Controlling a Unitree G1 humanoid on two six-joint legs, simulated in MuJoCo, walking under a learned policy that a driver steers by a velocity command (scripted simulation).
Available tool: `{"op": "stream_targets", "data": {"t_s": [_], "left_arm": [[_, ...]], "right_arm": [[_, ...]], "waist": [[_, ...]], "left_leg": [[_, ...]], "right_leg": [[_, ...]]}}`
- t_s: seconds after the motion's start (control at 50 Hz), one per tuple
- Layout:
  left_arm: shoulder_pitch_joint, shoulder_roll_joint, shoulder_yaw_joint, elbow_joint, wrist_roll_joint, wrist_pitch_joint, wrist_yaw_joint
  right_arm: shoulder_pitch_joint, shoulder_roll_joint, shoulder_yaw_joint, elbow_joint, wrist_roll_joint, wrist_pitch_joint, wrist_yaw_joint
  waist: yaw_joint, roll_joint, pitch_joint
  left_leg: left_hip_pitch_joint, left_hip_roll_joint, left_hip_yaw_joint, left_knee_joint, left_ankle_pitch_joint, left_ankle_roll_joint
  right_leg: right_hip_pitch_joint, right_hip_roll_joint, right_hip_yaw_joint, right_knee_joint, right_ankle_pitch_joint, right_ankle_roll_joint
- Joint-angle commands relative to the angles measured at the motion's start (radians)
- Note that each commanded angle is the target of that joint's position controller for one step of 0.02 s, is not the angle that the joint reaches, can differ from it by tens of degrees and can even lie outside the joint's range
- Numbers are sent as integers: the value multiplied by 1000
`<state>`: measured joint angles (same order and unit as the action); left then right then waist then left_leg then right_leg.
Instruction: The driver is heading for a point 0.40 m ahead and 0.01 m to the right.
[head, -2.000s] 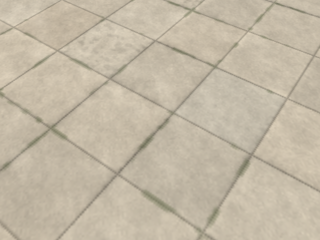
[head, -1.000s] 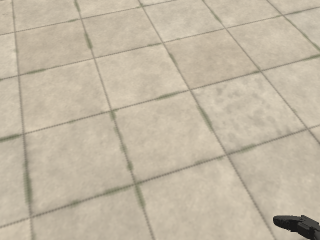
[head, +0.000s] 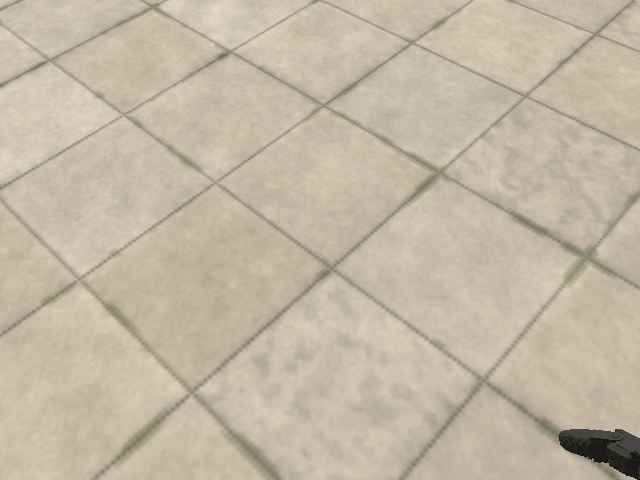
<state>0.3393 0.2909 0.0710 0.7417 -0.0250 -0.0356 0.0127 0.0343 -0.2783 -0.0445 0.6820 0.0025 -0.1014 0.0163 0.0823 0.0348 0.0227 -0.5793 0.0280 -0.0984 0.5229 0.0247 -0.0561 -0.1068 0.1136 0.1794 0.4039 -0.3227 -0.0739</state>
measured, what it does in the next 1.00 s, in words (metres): walks ahead, turning right: left foot, then right foot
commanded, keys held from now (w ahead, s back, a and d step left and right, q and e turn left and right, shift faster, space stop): w+e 0.26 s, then w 0.04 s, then no key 0.70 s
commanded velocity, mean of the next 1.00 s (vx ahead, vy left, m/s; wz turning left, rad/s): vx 0.26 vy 0.00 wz -0.29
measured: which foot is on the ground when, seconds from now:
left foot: up 0.00-0.04, down 0.06-0.54, up 0.56-0.82, down 0.84-1.00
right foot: down 0.00-0.08, up 0.10-0.52, down 0.54-1.00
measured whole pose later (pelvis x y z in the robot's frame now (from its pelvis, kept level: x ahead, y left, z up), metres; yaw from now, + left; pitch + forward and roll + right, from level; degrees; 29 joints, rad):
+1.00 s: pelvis +0.35 -0.03 -0.01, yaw -15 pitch -1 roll -1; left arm 0.17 0.22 0.04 0.83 0.02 0.01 0.01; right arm 0.21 -0.24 -0.02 0.91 -0.02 -0.01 -0.02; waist 0.00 -0.01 0.01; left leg -0.24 0.04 -0.01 0.55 -0.29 -0.03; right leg -0.29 0.02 0.00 0.50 -0.19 -0.01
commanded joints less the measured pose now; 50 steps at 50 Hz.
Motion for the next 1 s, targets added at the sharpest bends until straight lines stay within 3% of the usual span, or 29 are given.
{"op": "stream_targets", "data": {"t_s": [0.02, 0.06, 0.08, 0.1, 0.12, 0.14, 0.16, 0.18, 0.22, 0.3, 0.34, 0.38, 0.44, 0.48, 0.52, 0.54, 0.56, 0.58, 0.6, 0.62, 0.66, 0.7, 0.78, 0.84, 0.86, 0.88, 0.9, 0.94, 1.0], "left_arm": [[8, 156, 45, -49, 1, -1, 9], [-16, 107, 28, -65, 7, 0, 5], [-2, 48, 6, -84, 25, -3, 2], [133, 13, -6, -114, -10, -12, 2], [117, 122, 11, -83, -17, -11, 5], [11, 167, 26, -96, -9, -6, 4], [-38, 155, 26, -106, 0, -1, 5], [-70, 143, 29, -118, 9, -2, 1], [-55, 105, 27, -123, -5, 7, -10], [-114, 51, 11, -155, 4, 16, -13], [-147, 38, 4, -162, 13, 10, -17], [-193, 16, -7, -167, 20, -4, -28], [-261, 19, -8, -184, 18, -14, -48], [-251, 49, 4, -188, 23, -15, -53], [-111, 103, 32, -143, 37, -16, -44], [-38, 173, 50, -129, 46, -12, -29], [-9, 221, 43, -138, 73, -3, -14], [-8, 144, 17, -134, 55, 1, -21], [-56, 107, 8, -134, 41, 6, -31], [-124, 84, 0, -127, 32, 5, -33], [-224, 76, -5, -120, 35, 5, -33], [-271, 92, 5, -110, 53, 10, -29], [-285, 68, -2, -75, 49, 16, -14], [-257, 23, -20, -29, 43, 22, -13], [-228, 17, -22, -11, 49, 23, -12], [-179, 16, -18, -9, 46, 25, -11], [-213, 30, -16, -1, 49, 27, -4], [-213, 37, -9, 14, 44, 32, 8], [-192, 38, -6, 49, 45, 32, 9]], "right_arm": [[-39, -126, -42, -77, 8, -31, 7], [128, -165, -65, -39, -5, -41, -3], [277, -220, -79, -28, -18, -41, -12], [340, -281, -94, 10, -25, -26, -4], [308, -182, -73, -11, -1, -21, 0], [271, -131, -58, -18, 1, -15, -5], [226, -119, -50, -20, -9, -8, -7], [201, -99, -44, -11, -13, -5, -9], [186, -83, -39, 3, -15, -10, -12], [215, -122, -52, 46, -8, -19, -11], [195, -136, -53, 59, -9, -11, -11], [184, -149, -53, 72, -1, 1, -16], [242, -173, -55, 110, 15, 17, -20], [237, -192, -60, 124, 29, 26, -22], [223, -182, -56, 132, 36, 31, -26], [256, -145, -41, 126, 12, 26, -26], [358, -52, -1, 108, -30, 20, -11], [421, -74, 6, 153, -9, 27, 1], [332, -146, -15, 143, 20, 42, 3], [258, -135, -13, 124, 24, 54, -5], [244, -124, -16, 134, 3, 89, -29], [286, -91, -10, 157, -2, 112, -43], [260, -74, -5, 173, -10, 123, -49], [236, -72, -2, 171, -39, 120, -40], [212, -111, -5, 152, -42, 118, -43], [163, -171, -19, 156, -25, 117, -47], [138, -123, -11, 158, -25, 109, -44], [117, -82, 3, 170, -32, 89, -42], [155, -79, 6, 196, -15, 68, -40]], "waist": [[-41, -156, -29], [-130, -146, -121], [-184, -24, -265], [-115, 332, -353], [-138, 202, -269], [-164, 106, -152], [-148, 36, -88], [-134, 30, -38], [-106, 82, -23], [-107, 40, -1], [-100, 28, 10], [-111, 33, 5], [-137, 48, -24], [-110, 66, -41], [-26, 43, -116], [-7, -36, -190], [-53, -270, -334], [-47, -249, -511], [-29, -166, -402], [-47, -130, -283], [-103, -112, -171], [-135, -152, -149], [-123, -163, -158], [-133, -127, -88], [-112, -74, -33], [-49, 69, 6], [-70, 94, 24], [-61, 98, 22], [-79, 35, -11]], "left_leg": [[141, -27, 14, -43, -70, 35], [406, 9, 11, -87, -78, 96], [666, 183, -162, -73, -145, 156], [928, 380, -635, -181, -398, 308], [878, 380, -672, -223, -601, 285], [764, 340, -510, -232, -559, 245], [651, 299, -386, -247, -421, 226], [570, 265, -297, -267, -311, 224], [491, 221, -167, -313, -211, 217], [476, 234, -47, -368, -70, 259], [471, 215, 41, -349, 159, 257], [445, 175, 139, -321, 311, 232], [498, 186, 157, -276, 355, 212], [543, 205, 144, -204, 391, 193], [525, 159, 173, -15, 440, 145], [414, 100, 212, 161, 247, 91], [88, -10, 198, 521, -538, 19], [87, -5, 26, 650, -764, 5], [48, 29, 13, 678, -725, 0], [2, 51, 33, 640, -678, -1], [104, 82, 37, 506, -588, -18], [241, 54, 75, 388, -518, -31], [376, 41, 87, 177, -310, -7], [483, 40, 82, -17, -173, 41], [446, 103, 9, -100, -198, 72], [301, 118, 2, -120, -400, 108], [182, 93, -2, -175, -558, 106], [152, 76, 12, -193, -508, 66], [251, 59, 38, -139, -339, 52]], "right_leg": [[-27, -253, 239, -11, 246, -115], [-74, -183, 203, 168, 307, -67], [-200, -113, 110, 449, 139, -27], [-551, 3, 2, 747, -282, 31], [-662, -85, 26, 869, -242, 45], [-686, -115, -1, 895, -147, 52], [-654, -148, -30, 880, -77, 60], [-639, -174, -32, 838, -31, 64], [-576, -210, -52, 790, 8, 67], [-617, -224, -66, 658, 80, 86], [-585, -209, -87, 525, 158, 93], [-487, -185, -143, 360, 269, 89], [-398, -149, -177, 223, 345, 72], [-348, -131, -177, 156, 298, 39], [-127, -88, -201, 37, 404, -12], [65, -179, -117, 64, 776, -49], [417, -469, 211, 159, 1225, -235], [416, -548, 339, 118, 1106, -330], [306, -469, 245, 71, 956, -287], [203, -416, 172, 40, 824, -236], [-53, -358, 85, -37, 640, -178], [-198, -321, 25, -88, 533, -170], [-256, -300, -1, -119, 215, -144], [-346, -229, -27, -115, -170, -36], [-354, -188, -49, -68, -218, 13], [-281, -128, -115, -46, -133, 48], [-166, -117, -137, 6, -37, 66], [-91, -129, -134, 38, 56, 52], [-100, -139, -123, 34, 148, 37]]}}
